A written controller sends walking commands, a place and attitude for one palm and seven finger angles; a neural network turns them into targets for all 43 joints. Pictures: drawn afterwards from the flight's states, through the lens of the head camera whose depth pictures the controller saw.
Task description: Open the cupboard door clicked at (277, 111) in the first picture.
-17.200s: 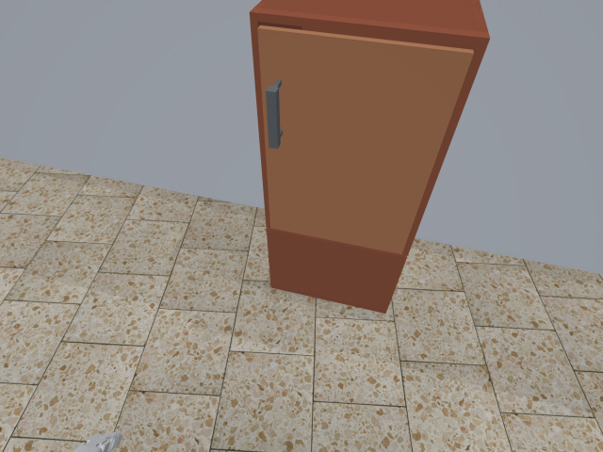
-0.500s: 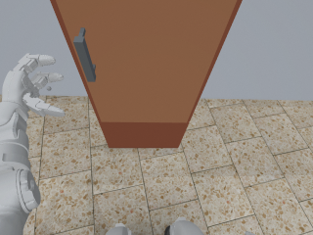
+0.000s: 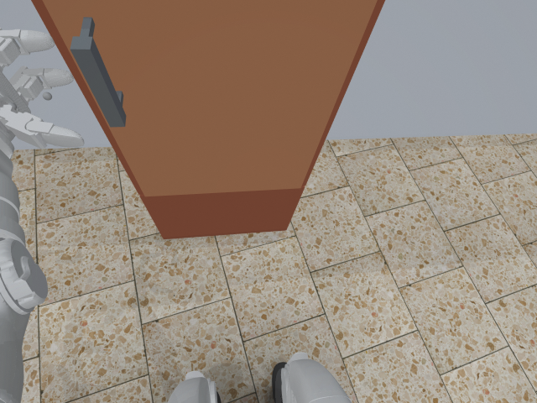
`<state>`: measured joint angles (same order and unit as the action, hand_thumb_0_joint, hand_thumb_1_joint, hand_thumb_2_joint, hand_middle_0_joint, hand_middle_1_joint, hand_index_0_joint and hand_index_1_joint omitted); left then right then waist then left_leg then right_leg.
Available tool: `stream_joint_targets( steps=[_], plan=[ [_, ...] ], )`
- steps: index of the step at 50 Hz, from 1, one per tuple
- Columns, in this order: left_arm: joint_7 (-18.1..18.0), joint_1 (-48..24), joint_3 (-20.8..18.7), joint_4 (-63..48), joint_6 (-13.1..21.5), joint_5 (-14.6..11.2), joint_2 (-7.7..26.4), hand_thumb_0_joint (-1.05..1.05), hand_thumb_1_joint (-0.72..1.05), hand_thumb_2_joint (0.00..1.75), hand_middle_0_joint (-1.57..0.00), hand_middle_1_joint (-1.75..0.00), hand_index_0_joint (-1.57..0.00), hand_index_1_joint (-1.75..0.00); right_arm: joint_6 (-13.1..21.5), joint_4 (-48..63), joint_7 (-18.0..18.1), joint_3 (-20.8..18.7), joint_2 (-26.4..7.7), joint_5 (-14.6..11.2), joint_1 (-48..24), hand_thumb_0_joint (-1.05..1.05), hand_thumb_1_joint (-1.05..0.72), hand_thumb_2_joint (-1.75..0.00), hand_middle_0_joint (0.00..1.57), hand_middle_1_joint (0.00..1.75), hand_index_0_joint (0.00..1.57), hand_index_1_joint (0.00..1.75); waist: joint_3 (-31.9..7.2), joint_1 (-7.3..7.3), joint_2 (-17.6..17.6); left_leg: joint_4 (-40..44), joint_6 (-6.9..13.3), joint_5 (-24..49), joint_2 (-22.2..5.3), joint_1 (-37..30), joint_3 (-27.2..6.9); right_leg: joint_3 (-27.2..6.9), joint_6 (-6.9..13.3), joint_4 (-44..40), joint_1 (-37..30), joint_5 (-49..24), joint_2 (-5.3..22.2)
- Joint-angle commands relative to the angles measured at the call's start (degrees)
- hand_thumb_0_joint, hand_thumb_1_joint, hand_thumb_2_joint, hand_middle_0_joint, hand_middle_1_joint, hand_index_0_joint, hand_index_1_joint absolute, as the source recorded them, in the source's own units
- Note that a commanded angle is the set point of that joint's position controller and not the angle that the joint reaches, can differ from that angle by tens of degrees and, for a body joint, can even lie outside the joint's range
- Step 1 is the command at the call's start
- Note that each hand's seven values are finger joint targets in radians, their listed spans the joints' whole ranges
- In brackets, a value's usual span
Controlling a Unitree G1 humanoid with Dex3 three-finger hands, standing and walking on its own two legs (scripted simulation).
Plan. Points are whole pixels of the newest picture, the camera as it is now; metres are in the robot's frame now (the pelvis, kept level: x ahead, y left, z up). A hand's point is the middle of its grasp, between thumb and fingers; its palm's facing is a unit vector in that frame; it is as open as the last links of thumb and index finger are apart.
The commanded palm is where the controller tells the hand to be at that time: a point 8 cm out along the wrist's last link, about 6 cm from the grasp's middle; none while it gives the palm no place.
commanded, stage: move the hooked fingers beside the handle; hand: left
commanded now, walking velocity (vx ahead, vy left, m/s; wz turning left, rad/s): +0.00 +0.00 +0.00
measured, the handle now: (104, 76) +0.57 +0.19 +0.09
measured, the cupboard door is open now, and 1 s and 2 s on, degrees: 0 0 0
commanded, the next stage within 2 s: slide the fingers in behind the handle in 0.96 s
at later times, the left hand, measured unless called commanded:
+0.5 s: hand (50, 97) +0.52 +0.24 +0.10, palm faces +0.01 -1.00 -0.01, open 14.0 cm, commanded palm +0.50 +0.28 +0.09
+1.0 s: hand (48, 99) +0.51 +0.25 +0.10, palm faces +0.00 -1.00 -0.02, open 14.0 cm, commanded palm +0.50 +0.29 +0.09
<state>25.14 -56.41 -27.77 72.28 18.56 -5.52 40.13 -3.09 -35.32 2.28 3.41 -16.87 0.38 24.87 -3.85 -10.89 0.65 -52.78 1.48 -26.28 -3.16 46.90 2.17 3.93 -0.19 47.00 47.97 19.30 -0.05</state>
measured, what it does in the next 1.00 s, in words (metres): stands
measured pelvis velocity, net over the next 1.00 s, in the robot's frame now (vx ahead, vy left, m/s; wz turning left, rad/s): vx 0.00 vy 0.00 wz -0.01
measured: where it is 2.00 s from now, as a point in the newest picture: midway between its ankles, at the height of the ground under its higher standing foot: outside the picture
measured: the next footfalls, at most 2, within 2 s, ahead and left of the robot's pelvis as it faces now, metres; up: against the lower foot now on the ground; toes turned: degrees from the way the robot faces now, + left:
none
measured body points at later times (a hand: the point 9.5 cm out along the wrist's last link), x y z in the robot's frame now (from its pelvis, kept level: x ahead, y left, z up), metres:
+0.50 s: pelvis +0.01 +0.00 +0.00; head +0.14 +0.03 +0.43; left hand +0.51 +0.30 +0.10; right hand +0.00 -0.26 -0.10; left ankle -0.02 +0.10 -0.69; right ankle +0.02 -0.13 -0.69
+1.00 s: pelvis +0.00 +0.00 +0.00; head +0.14 +0.02 +0.43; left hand +0.51 +0.30 +0.10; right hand -0.02 -0.27 -0.10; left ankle -0.02 +0.10 -0.69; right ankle +0.02 -0.13 -0.69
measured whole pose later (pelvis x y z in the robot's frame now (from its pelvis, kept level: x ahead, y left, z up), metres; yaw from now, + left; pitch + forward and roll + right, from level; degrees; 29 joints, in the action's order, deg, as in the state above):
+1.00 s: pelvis +0.00 +0.00 +0.00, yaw +0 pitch +21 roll -3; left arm 25.0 -55.0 -28.4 71.9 17.6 -4.8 41.5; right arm -5.9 -33.3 1.6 3.6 -16.9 0.2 25.0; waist -4.2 -11.3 1.2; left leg -53.6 1.2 -26.8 -3.9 47.6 1.8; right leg 4.1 0.2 47.2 48.5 19.5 -0.9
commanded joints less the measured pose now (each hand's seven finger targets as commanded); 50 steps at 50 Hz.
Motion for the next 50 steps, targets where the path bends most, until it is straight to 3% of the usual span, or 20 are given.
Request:
stream_joint_targets(
  steps=[1, 4, 5, 8, 10, 14, 17, 18, 20, 24, 27, 30, 36, 37, 40, 41, 44, 46, 47, 50],
  plan=[
    [-0.8, -26.4, -2.2, -9.1, 2.1, 0.2, 18.9, 0.0, -0.5, 0.3, -0.3, -1.2, -0.3, -1.2, -0.2, 2.6, 0.6, -4.0, -11.2, 0.0, 11.4, 0.0, -0.9, -0.9, 0.2, 0.3, 0.2, 0.3, -25.7, -0.95, 9.2, 5.0, -0.1, 26.9, 1.0, -15.2, -4.7, -2.0, 1.1, -2.5, -12.2, -17.7, -2.3],
    [-1.6, -25.6, -1.5, -10.0, 2.3, 1.3, 18.4, 0.0, -0.5, 0.3, -0.3, -1.2, -0.3, -1.2, -0.6, 3.0, 0.3, -4.0, -11.0, 0.4, 12.1, 0.0, -0.9, -0.9, 0.2, 0.3, 0.2, 0.3, -26.9, -0.86, 10.0, 4.5, -0.3, 29.0, 0.8, -16.3, -5.0, -1.7, 1.2, -2.0, -11.3, -18.2, -2.3],
    [-1.6, -25.1, -1.4, -11.6, 3.1, 1.1, 17.8, 0.0, -0.5, 0.3, -0.3, -1.2, -0.3, -1.2, -0.7, 3.3, 0.2, -4.1, -10.9, 0.7, 12.4, 0.0, -0.9, -0.9, 0.2, 0.3, 0.2, 0.3, -28.8, -0.31, 12.6, 4.2, -0.6, 32.9, 0.7, -19.2, -5.3, -1.6, 1.5, -1.5, -11.0, -19.5, -2.4],
    [-1.1, -20.9, -3.9, -14.3, 4.0, -0.2, 18.6, 0.0, -0.5, 0.3, -0.3, -1.2, -0.3, -1.2, -1.4, 4.0, -0.4, -4.6, -11.0, 0.7, 12.4, 0.0, -0.9, -0.9, 0.2, 0.3, 0.2, 0.3, -33.0, 1.17, 11.5, 3.8, -1.0, 36.9, 0.3, -21.2, -5.1, -1.6, 1.4, -1.4, -13.3, -22.1, -2.8],
    [-0.7, -21.1, -2.5, -14.3, 3.8, -1.2, 15.7, 0.0, -0.5, 0.3, -0.3, -1.2, -0.3, -1.2, -1.8, 4.1, -0.6, -4.6, -10.6, 0.6, 12.4, 0.0, -0.9, -0.9, 0.2, 0.3, 0.2, 0.3, -31.1, 0.47, 10.5, 4.1, -0.7, 36.5, 0.3, -20.7, -5.1, -1.2, 1.5, -1.6, -13.2, -22.4, -3.0],
    [-1.3, -20.3, -3.1, -15.0, 2.7, -0.8, 16.7, 0.0, -0.5, 0.3, -0.3, -1.2, -0.3, -1.2, -2.6, 4.4, -0.7, -4.8, -10.8, 0.4, 12.0, 0.0, -0.9, -0.9, 0.2, 0.3, 0.2, 0.3, -28.7, 0.67, 8.6, 4.8, -0.2, 33.4, 0.5, -18.3, -4.6, -1.4, 1.1, -2.2, -14.2, -21.9, -3.0],
    [-2.2, -19.6, -3.5, -18.4, 3.9, -0.5, 16.7, 0.0, -0.5, 0.3, -0.3, -1.2, -0.3, -1.2, -2.8, 4.4, -0.9, -5.0, -10.3, 0.5, 11.8, 0.0, -0.9, -0.9, 0.2, 0.3, 0.2, 0.3, -30.1, 1.74, 13.5, 4.3, -0.9, 38.2, 0.3, -22.3, -4.9, -1.4, 1.4, -2.0, -12.9, -22.5, -3.0],
    [-2.4, -21.1, -1.8, -19.4, 4.3, -0.8, 14.4, 0.0, -0.5, 0.3, -0.3, -1.2, -0.3, -1.2, -2.7, 4.2, -1.0, -4.9, -10.0, 0.5, 11.5, 0.0, -0.9, -0.9, 0.2, 0.3, 0.2, 0.3, -29.5, 0.68, 12.5, 4.2, -0.8, 37.9, 0.2, -23.0, -4.9, -1.3, 1.2, -2.2, -12.1, -22.3, -3.1],
    [-2.9, -21.9, -1.9, -19.7, 4.9, -1.2, 14.5, 0.0, -0.5, 0.3, -0.3, -1.2, -0.3, -1.2, -2.7, 3.9, -0.9, -4.9, -10.0, 0.4, 11.4, 0.0, -0.9, -0.9, 0.2, 0.3, 0.2, 0.3, -28.3, 0.35, 11.5, 4.4, -0.7, 37.5, 0.2, -22.6, -5.1, -1.1, 1.4, -2.2, -12.5, -22.3, -3.2],
    [-2.4, -18.9, -1.8, -15.8, 4.1, -1.3, 13.7, 0.0, -0.5, 0.3, -0.3, -1.2, -0.3, -1.2, -2.6, 3.7, -0.8, -5.0, -10.1, 0.1, 10.7, 0.0, -0.9, -0.9, 0.2, 0.3, 0.2, 0.3, -27.3, 0.63, 9.0, 4.7, -0.4, 34.0, 0.7, -19.9, -4.5, -1.5, 1.2, -2.6, -14.1, -22.2, -2.9],
    [-1.8, -20.2, 2.7, -13.7, 3.2, -1.0, 8.9, 0.0, -0.5, 0.3, -0.3, -1.2, -0.3, -1.2, -2.5, 3.4, -0.8, -4.6, -9.8, 0.1, 10.1, 0.0, -0.9, -0.9, 0.2, 0.3, 0.2, 0.3, -23.9, -0.62, 10.8, 4.7, -0.4, 32.7, 0.7, -20.0, -4.5, -1.2, 1.1, -2.8, -10.7, -20.2, -2.8],
    [-2.2, -21.4, 0.7, -12.0, 2.9, -1.0, 12.0, 0.0, -0.5, 0.3, -0.3, -1.2, -0.3, -1.2, -2.4, 3.8, -0.3, -4.4, -10.4, 0.0, 10.2, 0.0, -0.9, -0.9, 0.2, 0.3, 0.2, 0.3, -22.8, -0.92, 6.5, 4.8, 0.2, 27.8, 1.2, -16.0, -4.5, -1.5, 1.3, -2.5, -12.6, -19.4, -2.7],
    [-3.0, -27.2, -1.4, -15.0, 5.5, -0.3, 16.1, 0.0, -0.5, 0.3, -0.3, -1.2, -0.3, -1.2, -1.5, 3.6, 0.0, -4.2, -10.3, 0.2, 9.9, 0.0, -0.9, -0.9, 0.2, 0.3, 0.2, 0.3, -29.3, -1.04, 10.1, 3.3, -0.1, 27.6, 1.4, -16.6, -4.5, -2.5, 1.1, -1.3, -13.7, -20.1, -2.4],
    [-3.1, -27.7, -2.9, -14.9, 5.8, 0.1, 19.0, 0.0, -0.5, 0.3, -0.3, -1.2, -0.3, -1.2, -1.4, 3.4, 0.1, -4.1, -10.5, 0.2, 9.8, 0.0, -0.9, -0.9, 0.2, 0.3, 0.2, 0.3, -29.7, -0.69, 10.6, 3.0, -0.1, 27.4, 1.3, -16.0, -4.5, -2.7, 1.1, -1.1, -14.3, -20.2, -2.4],
    [-2.4, -26.0, -1.4, -15.1, 5.5, -0.1, 16.7, 0.0, -0.5, 0.3, -0.3, -1.2, -0.3, -1.2, -1.4, 3.9, -0.1, -4.1, -10.2, 0.2, 10.0, 0.0, -0.9, -0.9, 0.2, 0.3, 0.2, 0.3, -31.5, -0.63, 11.3, 3.0, -0.1, 29.9, 1.4, -17.7, -4.5, -2.5, 1.3, -1.0, -15.0, -22.0, -2.6],
    [-2.1, -24.1, -3.2, -14.3, 5.1, -0.1, 18.6, 0.0, -0.5, 0.3, -0.3, -1.2, -0.3, -1.2, -1.5, 3.8, -0.1, -4.2, -10.4, 0.2, 10.0, 0.0, -0.9, -0.9, 0.2, 0.3, 0.2, 0.3, -32.1, 0.44, 12.0, 3.1, -0.3, 30.1, 1.3, -17.6, -4.4, -2.4, 1.3, -1.0, -15.6, -22.0, -2.5],
    [-0.9, -22.0, -2.2, -11.3, 2.8, -0.5, 17.9, 0.0, -0.5, 0.3, -0.3, -1.2, -0.3, -1.2, -1.9, 4.2, 0.0, -4.0, -10.6, -0.2, 10.0, 0.0, -0.9, -0.9, 0.2, 0.3, 0.2, 0.3, -28.4, -0.16, 8.0, 3.8, 0.3, 26.1, 1.4, -13.1, -3.7, -2.5, 0.9, -2.0, -17.0, -21.5, -2.5],
    [-0.2, -20.6, -1.6, -11.8, 2.4, -0.8, 17.2, 0.0, -0.5, 0.3, -0.3, -1.2, -0.3, -1.2, -2.0, 4.7, 0.0, -3.9, -10.6, -0.3, 9.9, 0.0, -0.9, -0.9, 0.2, 0.3, 0.2, 0.3, -28.5, 0.3, 9.4, 4.3, 0.3, 26.8, 1.5, -13.7, -3.6, -2.5, 1.1, -2.0, -17.1, -22.0, -2.6],
    [-0.2, -19.5, -3.4, -11.5, 2.2, -0.8, 19.3, 0.0, -0.5, 0.3, -0.3, -1.2, -0.3, -1.2, -2.0, 4.8, 0.0, -4.0, -10.8, -0.3, 10.0, 0.0, -0.9, -0.9, 0.2, 0.3, 0.2, 0.3, -27.8, 0.8, 8.2, 4.1, 0.4, 26.2, 1.5, -12.4, -3.3, -2.7, 1.1, -2.1, -17.8, -22.2, -2.6],
    [-0.1, -21.6, -1.6, -13.5, 3.1, -1.5, 16.9, 0.0, -0.5, 0.3, -0.3, -1.2, -0.3, -1.2, -2.0, 4.8, 0.1, -4.1, -10.6, -0.3, 10.2, 0.0, -0.9, -0.9, 0.2, 0.3, 0.2, 0.3, -26.0, -0.33, 7.7, 4.5, 0.6, 25.2, 1.4, -13.0, -3.6, -2.4, 1.2, -2.4, -16.1, -20.8, -2.8]
  ],
)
